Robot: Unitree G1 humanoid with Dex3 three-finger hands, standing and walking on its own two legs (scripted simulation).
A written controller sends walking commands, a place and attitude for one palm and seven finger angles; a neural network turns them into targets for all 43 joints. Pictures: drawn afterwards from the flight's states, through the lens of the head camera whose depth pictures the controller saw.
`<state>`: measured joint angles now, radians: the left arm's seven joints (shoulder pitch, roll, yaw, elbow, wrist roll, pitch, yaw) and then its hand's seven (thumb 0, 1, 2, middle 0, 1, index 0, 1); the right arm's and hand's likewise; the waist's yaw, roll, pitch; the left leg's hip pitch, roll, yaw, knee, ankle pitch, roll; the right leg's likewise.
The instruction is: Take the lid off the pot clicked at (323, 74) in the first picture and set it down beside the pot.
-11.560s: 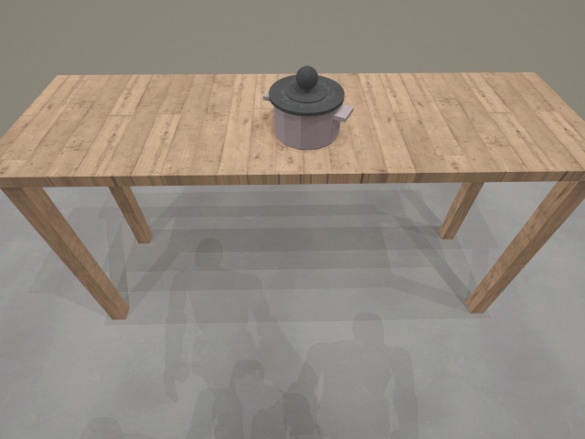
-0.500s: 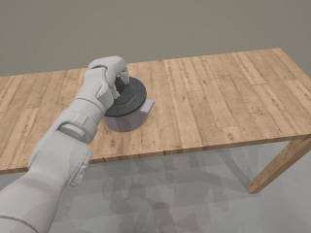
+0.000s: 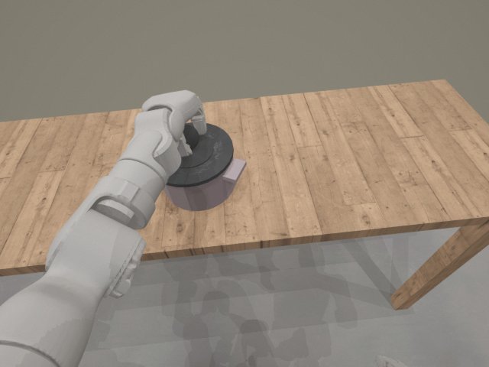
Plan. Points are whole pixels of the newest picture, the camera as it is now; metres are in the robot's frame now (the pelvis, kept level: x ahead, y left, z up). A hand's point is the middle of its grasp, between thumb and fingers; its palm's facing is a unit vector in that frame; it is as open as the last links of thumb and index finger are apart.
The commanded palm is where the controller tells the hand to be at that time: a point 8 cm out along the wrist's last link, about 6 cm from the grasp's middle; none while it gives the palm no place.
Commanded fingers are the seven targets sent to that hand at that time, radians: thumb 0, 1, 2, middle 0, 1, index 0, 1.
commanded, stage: close the fingers and squeeze the knob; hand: left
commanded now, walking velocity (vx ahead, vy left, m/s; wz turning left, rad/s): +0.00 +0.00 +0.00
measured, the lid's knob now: (186, 137) +0.50 +0.10 +0.10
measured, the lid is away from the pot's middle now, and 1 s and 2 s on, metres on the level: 0.01 0.01 0.01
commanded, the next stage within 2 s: lift the lid straight up in 0.36 s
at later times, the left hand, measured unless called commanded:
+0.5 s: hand (182, 142) +0.46 +0.10 +0.13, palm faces -0.31 -0.10 -0.95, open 7.8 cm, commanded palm +0.45 +0.11 +0.20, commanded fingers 0.00 0.70 0.94 -0.79 -1.03 -0.77 -1.03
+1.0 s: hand (176, 134) +0.45 +0.10 +0.15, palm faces -0.33 -0.10 -0.94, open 7.8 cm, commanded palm +0.46 +0.11 +0.24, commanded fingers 0.00 0.71 0.94 -0.79 -1.03 -0.77 -1.03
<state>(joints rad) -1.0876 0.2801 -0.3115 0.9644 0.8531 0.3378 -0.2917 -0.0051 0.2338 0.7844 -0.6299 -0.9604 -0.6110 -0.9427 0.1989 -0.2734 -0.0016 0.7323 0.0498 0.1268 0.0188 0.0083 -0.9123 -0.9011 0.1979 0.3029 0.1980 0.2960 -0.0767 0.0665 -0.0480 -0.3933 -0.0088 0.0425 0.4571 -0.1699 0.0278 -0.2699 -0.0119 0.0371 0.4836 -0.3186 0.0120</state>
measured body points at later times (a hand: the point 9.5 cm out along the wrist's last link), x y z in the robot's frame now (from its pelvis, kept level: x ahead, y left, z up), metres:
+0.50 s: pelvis +0.00 +0.00 +0.00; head +0.02 -0.04 +0.45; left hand +0.47 +0.10 +0.18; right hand +0.11 -0.26 -0.14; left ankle +0.03 +0.11 -0.74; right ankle -0.05 -0.13 -0.74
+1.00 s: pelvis -0.01 -0.01 +0.00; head +0.01 -0.04 +0.45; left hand +0.46 +0.10 +0.21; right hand +0.11 -0.26 -0.14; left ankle +0.03 +0.11 -0.74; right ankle -0.05 -0.13 -0.74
